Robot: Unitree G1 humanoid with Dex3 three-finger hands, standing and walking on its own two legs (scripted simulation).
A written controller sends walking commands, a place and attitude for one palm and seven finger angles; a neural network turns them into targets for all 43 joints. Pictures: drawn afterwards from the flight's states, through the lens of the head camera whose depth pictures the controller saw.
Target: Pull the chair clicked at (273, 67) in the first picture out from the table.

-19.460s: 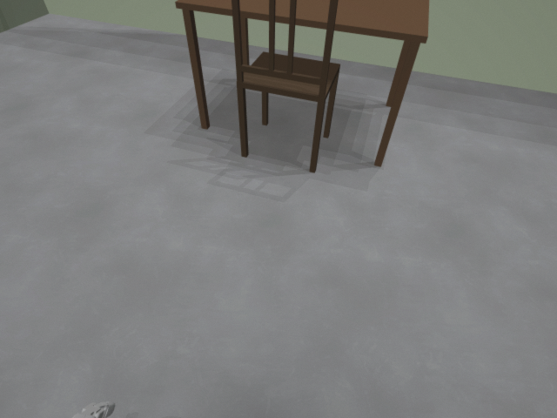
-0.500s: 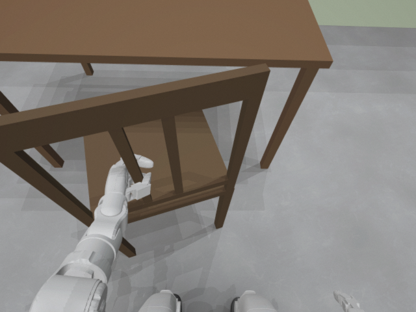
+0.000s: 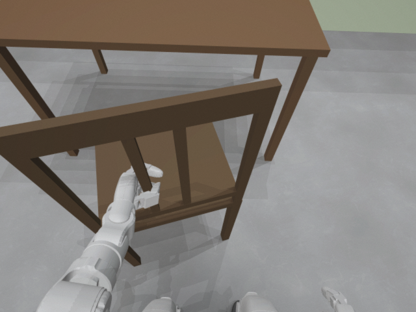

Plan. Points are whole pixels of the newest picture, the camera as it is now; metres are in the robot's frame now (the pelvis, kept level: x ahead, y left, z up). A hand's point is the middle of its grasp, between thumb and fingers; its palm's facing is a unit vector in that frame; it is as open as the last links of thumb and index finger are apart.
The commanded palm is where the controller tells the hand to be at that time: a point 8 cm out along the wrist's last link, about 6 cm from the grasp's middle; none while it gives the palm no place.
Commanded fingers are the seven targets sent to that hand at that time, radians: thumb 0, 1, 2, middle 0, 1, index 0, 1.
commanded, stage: step backward, pulling the chair out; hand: left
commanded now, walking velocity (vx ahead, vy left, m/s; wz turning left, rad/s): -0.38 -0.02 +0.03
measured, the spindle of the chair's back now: (145, 181) +0.37 +0.16 -0.04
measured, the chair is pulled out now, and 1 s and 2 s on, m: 0.34 0.64 0.70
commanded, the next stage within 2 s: stop walking, hand still on the chair in 0.62 s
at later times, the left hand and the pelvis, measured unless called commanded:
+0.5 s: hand (137, 262) +0.21 +0.15 -0.06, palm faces +0.08 -0.98 -0.20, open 5.4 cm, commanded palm +0.20 +0.19 -0.06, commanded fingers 0.00 0.90 0.90 -0.50 -1.45 -0.50 -1.45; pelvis -0.14 -0.01 +0.00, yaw +0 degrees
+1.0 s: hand out of the picture +0.05 +0.14 -0.05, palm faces +0.03 -0.99 -0.16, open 5.3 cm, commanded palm +0.03 +0.19 -0.04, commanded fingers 0.00 0.90 0.90 -0.50 -1.45 -0.50 -1.45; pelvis -0.25 +0.01 +0.01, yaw +2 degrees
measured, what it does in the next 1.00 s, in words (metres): walks backwards: right foot, then left foot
